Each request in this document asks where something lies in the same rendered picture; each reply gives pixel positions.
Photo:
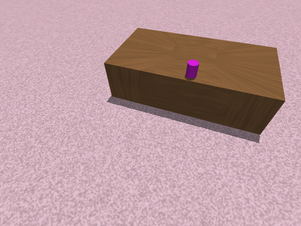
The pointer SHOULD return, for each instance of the can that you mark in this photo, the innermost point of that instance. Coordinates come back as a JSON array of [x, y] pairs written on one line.
[[192, 69]]

